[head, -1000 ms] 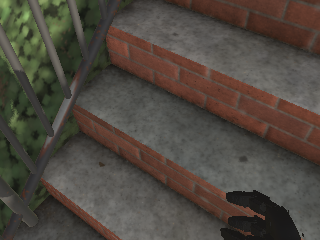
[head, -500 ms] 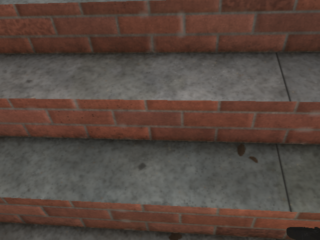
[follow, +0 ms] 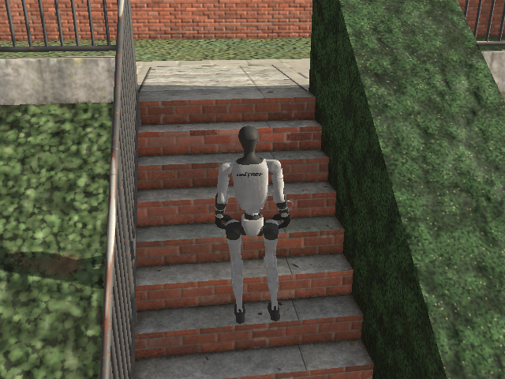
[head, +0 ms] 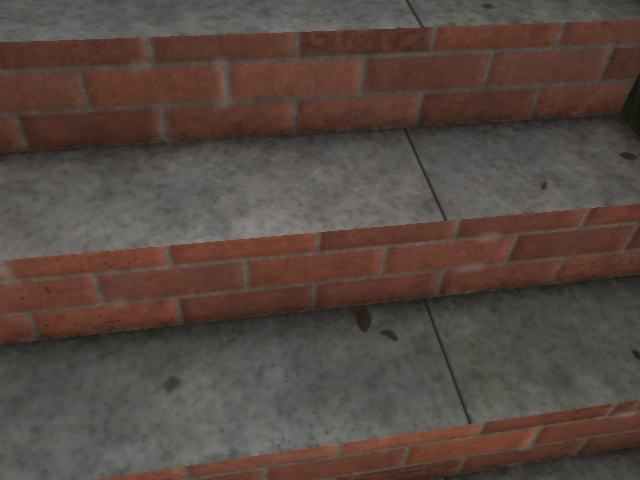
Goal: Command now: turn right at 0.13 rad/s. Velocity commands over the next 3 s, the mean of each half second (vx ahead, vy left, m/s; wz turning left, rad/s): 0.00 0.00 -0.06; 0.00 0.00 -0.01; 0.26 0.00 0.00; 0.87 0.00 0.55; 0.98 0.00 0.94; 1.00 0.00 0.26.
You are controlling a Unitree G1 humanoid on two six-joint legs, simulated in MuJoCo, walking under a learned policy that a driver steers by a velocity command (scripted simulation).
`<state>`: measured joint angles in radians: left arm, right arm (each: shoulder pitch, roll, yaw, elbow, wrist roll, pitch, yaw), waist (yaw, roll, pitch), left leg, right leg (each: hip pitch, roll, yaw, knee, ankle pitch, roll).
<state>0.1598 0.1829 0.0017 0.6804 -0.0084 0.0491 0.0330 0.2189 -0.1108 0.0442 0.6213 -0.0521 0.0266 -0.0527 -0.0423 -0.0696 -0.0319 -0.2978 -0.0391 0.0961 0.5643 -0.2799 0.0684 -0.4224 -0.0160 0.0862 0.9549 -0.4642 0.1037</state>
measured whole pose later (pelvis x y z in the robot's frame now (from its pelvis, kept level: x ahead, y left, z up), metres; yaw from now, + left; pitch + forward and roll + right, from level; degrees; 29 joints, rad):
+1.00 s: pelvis +0.02 -0.05 +0.01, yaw +0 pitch +2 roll +0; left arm 0.30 0.16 0.00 1.00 0.02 0.01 0.03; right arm 0.29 -0.16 -0.01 1.06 -0.01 0.04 -0.06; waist 0.00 0.00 -0.02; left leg -0.22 0.05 0.05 0.42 -0.22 -0.02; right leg -0.22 0.03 0.01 0.43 -0.24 -0.03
